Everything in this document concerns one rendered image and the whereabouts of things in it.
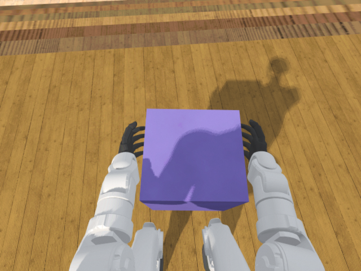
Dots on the left robot hand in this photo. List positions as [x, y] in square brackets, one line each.
[127, 143]

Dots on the robot right forearm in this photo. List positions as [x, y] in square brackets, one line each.
[277, 219]

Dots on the robot left forearm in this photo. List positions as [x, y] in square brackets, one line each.
[112, 219]

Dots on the robot right upper arm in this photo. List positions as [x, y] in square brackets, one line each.
[276, 256]

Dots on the robot right shin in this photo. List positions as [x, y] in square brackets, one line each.
[210, 260]

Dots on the robot right thigh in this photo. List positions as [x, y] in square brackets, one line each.
[220, 245]

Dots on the robot left upper arm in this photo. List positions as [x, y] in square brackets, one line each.
[115, 256]

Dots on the right robot hand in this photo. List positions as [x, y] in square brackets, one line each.
[256, 139]

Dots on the carton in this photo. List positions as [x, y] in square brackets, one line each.
[193, 160]

